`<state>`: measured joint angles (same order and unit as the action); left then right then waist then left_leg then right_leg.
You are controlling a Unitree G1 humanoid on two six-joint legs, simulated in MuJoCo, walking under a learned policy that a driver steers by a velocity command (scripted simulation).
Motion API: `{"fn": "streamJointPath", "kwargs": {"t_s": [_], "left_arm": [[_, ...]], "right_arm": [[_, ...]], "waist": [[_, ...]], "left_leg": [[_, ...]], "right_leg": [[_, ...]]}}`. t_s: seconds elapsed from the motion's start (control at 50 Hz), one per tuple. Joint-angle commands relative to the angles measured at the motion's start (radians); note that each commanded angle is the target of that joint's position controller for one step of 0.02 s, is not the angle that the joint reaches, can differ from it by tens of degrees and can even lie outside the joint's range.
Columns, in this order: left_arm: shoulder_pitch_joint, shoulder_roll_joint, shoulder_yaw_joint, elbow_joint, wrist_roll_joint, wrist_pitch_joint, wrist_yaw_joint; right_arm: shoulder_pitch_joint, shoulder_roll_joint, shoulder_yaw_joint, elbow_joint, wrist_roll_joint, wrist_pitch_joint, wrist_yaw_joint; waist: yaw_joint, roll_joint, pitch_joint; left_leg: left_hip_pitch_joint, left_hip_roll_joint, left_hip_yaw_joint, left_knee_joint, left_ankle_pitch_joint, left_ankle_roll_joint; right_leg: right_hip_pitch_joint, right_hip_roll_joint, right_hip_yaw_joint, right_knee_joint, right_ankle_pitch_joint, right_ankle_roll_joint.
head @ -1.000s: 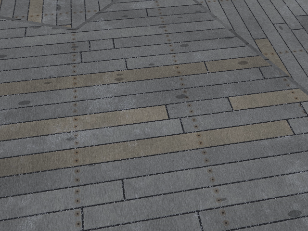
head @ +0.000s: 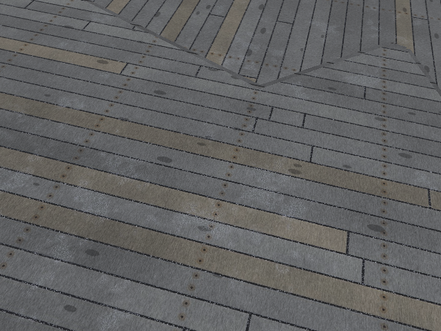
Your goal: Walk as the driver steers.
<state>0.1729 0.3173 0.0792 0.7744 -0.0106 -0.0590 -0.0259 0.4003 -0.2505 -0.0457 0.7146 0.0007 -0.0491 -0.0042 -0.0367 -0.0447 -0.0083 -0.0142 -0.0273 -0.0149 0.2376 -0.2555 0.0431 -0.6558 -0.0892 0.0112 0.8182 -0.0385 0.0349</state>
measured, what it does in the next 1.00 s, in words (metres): walks ahead: right foot, then left foot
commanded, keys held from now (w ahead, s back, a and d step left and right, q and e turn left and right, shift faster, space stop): w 0.92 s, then w+e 0.08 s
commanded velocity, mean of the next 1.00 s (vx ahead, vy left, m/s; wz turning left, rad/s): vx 0.48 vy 0.00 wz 0.02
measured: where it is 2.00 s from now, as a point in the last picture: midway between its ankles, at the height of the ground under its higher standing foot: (247, 174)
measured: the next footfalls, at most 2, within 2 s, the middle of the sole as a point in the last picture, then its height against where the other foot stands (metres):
right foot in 0.20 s outside the picture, level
left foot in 0.76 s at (183, 304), level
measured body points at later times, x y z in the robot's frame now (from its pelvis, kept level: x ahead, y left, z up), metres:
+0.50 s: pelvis +0.26 -0.07 +0.00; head +0.28 -0.08 +0.45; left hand +0.30 +0.21 -0.12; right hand +0.41 -0.33 -0.10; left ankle +0.36 +0.11 -0.67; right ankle +0.24 -0.15 -0.75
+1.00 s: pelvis +0.54 +0.00 +0.00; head +0.57 +0.01 +0.45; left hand +0.68 +0.27 -0.12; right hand +0.61 -0.28 -0.11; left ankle +0.55 +0.08 -0.75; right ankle +0.61 -0.17 -0.67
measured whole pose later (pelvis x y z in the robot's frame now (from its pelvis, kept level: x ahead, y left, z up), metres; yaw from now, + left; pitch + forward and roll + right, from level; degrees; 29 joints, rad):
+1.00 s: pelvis +0.54 +0.00 +0.00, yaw -1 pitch +1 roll +1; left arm 0.19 0.31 0.05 0.80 -0.02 -0.06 -0.01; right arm 0.32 -0.26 -0.05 0.79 -0.01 -0.09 0.03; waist -0.03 -0.05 0.03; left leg -0.17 -0.06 0.06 0.30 -0.16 0.07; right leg -0.63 -0.12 0.05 1.03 -0.21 0.00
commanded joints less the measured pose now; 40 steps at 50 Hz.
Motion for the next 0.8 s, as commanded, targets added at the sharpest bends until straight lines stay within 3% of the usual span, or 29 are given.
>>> {"fn": "streamJointPath", "kwargs": {"t_s": [0.02,0.08,0.14,0.18,0.2,0.22,0.24,0.26,0.28,0.3,0.32,0.34,0.36,0.42,0.48,0.56,0.64,0.68,0.72,0.74,0.76,0.78,0.8], "left_arm": [[-0.186,0.025,-0.011,-0.110,-0.006,-0.025,-0.013],[-0.231,0.030,-0.017,-0.133,-0.012,-0.032,-0.030],[-0.212,0.055,-0.013,-0.141,-0.012,-0.040,-0.040],[-0.101,0.094,0.006,-0.117,-0.007,-0.041,-0.031],[0.053,0.135,0.029,-0.073,-0.005,-0.039,-0.020],[0.235,0.204,0.044,-0.044,0.004,-0.035,-0.009],[0.292,0.270,0.055,-0.017,0.011,-0.035,-0.018],[0.267,0.164,0.026,-0.027,-0.004,-0.039,-0.018],[0.194,0.132,0.014,-0.032,-0.001,-0.038,-0.011],[0.128,0.119,0.008,-0.044,0.005,-0.035,-0.008],[0.083,0.097,0.002,-0.050,0.013,-0.034,-0.008],[0.059,0.079,-0.004,-0.054,0.025,-0.038,-0.007],[0.048,0.072,-0.005,-0.053,0.024,-0.043,-0.007],[0.054,0.086,-0.002,-0.030,0.010,-0.057,-0.003],[0.087,0.103,0.001,-0.010,0.008,-0.052,0.008],[0.150,0.127,0.004,0.015,-0.003,-0.038,0.017],[0.218,0.141,0.008,0.052,-0.010,-0.015,0.020],[0.218,0.152,0.014,0.062,-0.014,-0.002,0.025],[0.195,0.170,0.020,0.062,-0.013,0.008,0.030],[0.176,0.161,0.015,0.060,-0.011,0.014,0.032],[0.180,0.120,-0.004,0.045,0.004,0.014,0.035],[0.304,0.004,-0.041,0.015,0.010,-0.006,0.027],[0.275,0.041,-0.037,0.033,-0.001,-0.030,0.020]], "right_arm": [[-0.007,-0.188,-0.053,-0.039,0.007,-0.019,-0.006],[0.024,-0.200,-0.058,-0.008,0.018,-0.015,-0.005],[0.023,-0.214,-0.065,0.012,0.025,-0.008,-0.009],[0.003,-0.229,-0.068,0.015,0.021,0.000,-0.012],[0.009,-0.207,-0.057,0.018,0.016,0.005,-0.015],[0.028,-0.157,-0.034,-0.001,-0.006,0.005,-0.019],[0.159,-0.031,-0.001,-0.018,0.007,-0.014,-0.011],[0.064,-0.141,-0.022,-0.007,0.028,-0.033,-0.007],[-0.035,-0.188,-0.036,-0.037,0.049,-0.044,0.000],[-0.084,-0.180,-0.030,-0.046,0.039,-0.050,-0.002],[-0.109,-0.170,-0.033,-0.047,0.021,-0.050,-0.003],[-0.086,-0.158,-0.035,-0.040,0.018,-0.042,-0.002],[-0.063,-0.141,-0.033,-0.030,0.020,-0.032,-0.001],[-0.085,-0.114,-0.028,-0.032,0.009,-0.009,-0.006],[-0.186,-0.103,-0.022,-0.058,0.002,-0.015,-0.006],[-0.328,-0.070,-0.007,-0.087,0.009,-0.035,0.013],[-0.425,-0.078,-0.006,-0.125,0.018,-0.046,0.039],[-0.426,-0.095,-0.011,-0.134,0.017,-0.049,0.049],[-0.340,-0.131,-0.027,-0.116,0.014,-0.050,0.049],[-0.205,-0.166,-0.048,-0.076,0.011,-0.049,0.043],[-0.032,-0.221,-0.069,-0.036,0.005,-0.045,0.032],[0.059,-0.334,-0.094,-0.020,-0.013,-0.042,0.027],[0.085,-0.250,-0.072,-0.015,0.001,-0.040,0.030]], "waist": [[-0.036,0.149,0.095],[-0.044,0.142,0.126],[-0.016,0.154,0.119],[0.053,0.171,0.031],[0.125,0.154,-0.078],[0.188,0.044,-0.241],[0.106,-0.277,-0.386],[0.154,-0.178,-0.323],[0.141,-0.121,-0.172],[0.111,-0.023,-0.098],[0.084,0.001,-0.042],[0.051,-0.029,-0.035],[0.035,-0.043,-0.032],[0.018,-0.026,0.019],[0.044,-0.004,0.055],[0.102,0.005,0.076],[0.131,0.000,0.098],[0.112,-0.013,0.089],[0.053,-0.039,0.028],[-0.023,-0.030,-0.058],[-0.093,0.009,-0.197],[-0.050,0.251,-0.354],[-0.077,0.289,-0.416]], "left_leg": [[-0.030,0.234,-0.127,-0.119,0.144,0.156],[-0.006,0.267,-0.125,-0.105,0.157,0.157],[0.047,0.297,-0.129,-0.056,0.258,0.135],[0.062,0.269,-0.092,0.101,0.599,0.105],[0.004,0.216,-0.045,0.297,0.721,0.076],[-0.210,0.159,-0.011,0.618,0.471,0.035],[-0.569,-0.039,-0.046,0.965,-0.260,-0.030],[-0.677,-0.006,-0.161,1.072,-0.311,-0.021],[-0.746,0.047,-0.124,1.087,-0.228,-0.007],[-0.717,0.101,-0.089,1.043,-0.137,-0.002],[-0.685,0.132,-0.079,0.984,-0.076,-0.004],[-0.625,0.158,-0.086,0.957,-0.032,-0.004],[-0.593,0.165,-0.081,0.937,-0.013,-0.011],[-0.621,0.178,-0.060,0.852,0.042,-0.042],[-0.685,0.182,-0.049,0.681,0.199,-0.066],[-0.628,0.139,0.000,0.429,0.367,-0.065],[-0.649,0.112,0.001,0.315,0.338,-0.040],[-0.636,0.099,-0.001,0.280,0.260,-0.013],[-0.498,0.056,0.033,0.261,0.184,0.021],[-0.310,0.023,0.065,0.234,0.200,0.050],[-0.011,0.107,-0.017,0.281,0.223,0.098],[0.396,0.375,-0.488,0.250,0.067,0.262],[0.439,0.423,-0.744,0.094,-0.048,0.295]], "right_leg": [[-0.057,0.015,-0.014,-0.145,0.082,0.006],[-0.032,0.025,-0.012,-0.225,0.062,-0.022],[0.032,0.038,-0.016,-0.281,-0.012,-0.067],[0.224,0.095,-0.068,-0.305,-0.057,-0.110],[0.452,0.115,-0.083,-0.304,-0.048,-0.143],[0.778,-0.065,0.123,-0.270,-0.061,-0.210],[1.059,-0.288,0.650,-0.426,-0.390,-0.361],[1.010,-0.275,0.731,-0.543,-0.510,-0.326],[0.889,-0.254,0.580,-0.550,-0.462,-0.285],[0.752,-0.222,0.471,-0.558,-0.344,-0.267],[0.638,-0.182,0.389,-0.581,-0.248,-0.264],[0.568,-0.155,0.337,-0.608,-0.196,-0.260],[0.529,-0.140,0.304,-0.637,-0.171,-0.269],[0.458,-0.129,0.209,-0.699,-0.092,-0.291],[0.486,-0.109,0.138,-0.718,-0.014,-0.278],[0.517,-0.083,0.057,-0.710,0.030,-0.244],[0.648,-0.138,0.071,-0.658,0.056,-0.238],[0.717,-0.168,0.081,-0.609,0.132,-0.222],[0.750,-0.162,0.068,-0.497,0.379,-0.198],[0.721,-0.118,0.028,-0.333,0.515,-0.174],[0.565,-0.070,-0.006,-0.086,0.390,-0.140],[0.143,0.098,-0.038,0.321,-0.088,-0.064],[-0.010,0.143,0.101,0.461,-0.530,-0.062]]}}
